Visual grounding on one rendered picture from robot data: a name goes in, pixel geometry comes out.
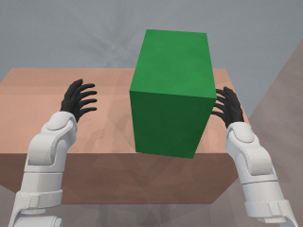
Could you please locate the carton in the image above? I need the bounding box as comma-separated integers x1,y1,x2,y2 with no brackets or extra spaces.
129,29,217,159

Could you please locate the left robot hand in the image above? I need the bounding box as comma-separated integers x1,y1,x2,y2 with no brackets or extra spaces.
60,79,98,123

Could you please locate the right robot forearm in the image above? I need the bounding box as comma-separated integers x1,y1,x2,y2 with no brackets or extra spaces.
225,121,299,227

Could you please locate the left robot forearm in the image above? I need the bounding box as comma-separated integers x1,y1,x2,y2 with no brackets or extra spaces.
8,111,78,227

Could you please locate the pedestal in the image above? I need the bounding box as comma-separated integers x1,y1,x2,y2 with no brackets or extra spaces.
0,67,254,205

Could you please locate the robot left upper arm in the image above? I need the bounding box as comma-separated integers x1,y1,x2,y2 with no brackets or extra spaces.
13,216,62,227

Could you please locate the right robot hand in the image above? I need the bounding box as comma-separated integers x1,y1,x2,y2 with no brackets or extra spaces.
211,86,244,128

